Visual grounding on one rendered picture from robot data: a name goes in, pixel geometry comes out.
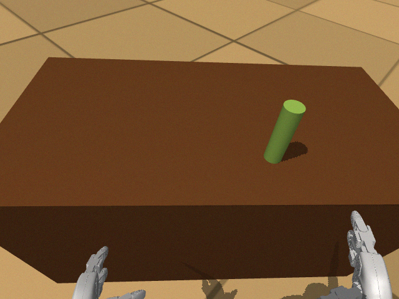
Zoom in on left robot hand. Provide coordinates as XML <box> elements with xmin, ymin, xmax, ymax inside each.
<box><xmin>72</xmin><ymin>246</ymin><xmax>146</xmax><ymax>299</ymax></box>

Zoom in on can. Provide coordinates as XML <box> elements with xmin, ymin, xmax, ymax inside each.
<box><xmin>264</xmin><ymin>100</ymin><xmax>306</xmax><ymax>164</ymax></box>

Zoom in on right robot hand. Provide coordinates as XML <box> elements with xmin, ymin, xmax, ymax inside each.
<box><xmin>316</xmin><ymin>211</ymin><xmax>393</xmax><ymax>299</ymax></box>

